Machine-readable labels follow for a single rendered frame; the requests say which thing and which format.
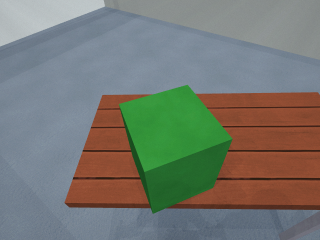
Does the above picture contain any table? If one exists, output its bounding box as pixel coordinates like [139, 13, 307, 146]
[64, 92, 320, 240]

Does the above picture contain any carton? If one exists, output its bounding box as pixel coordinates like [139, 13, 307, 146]
[119, 85, 233, 214]

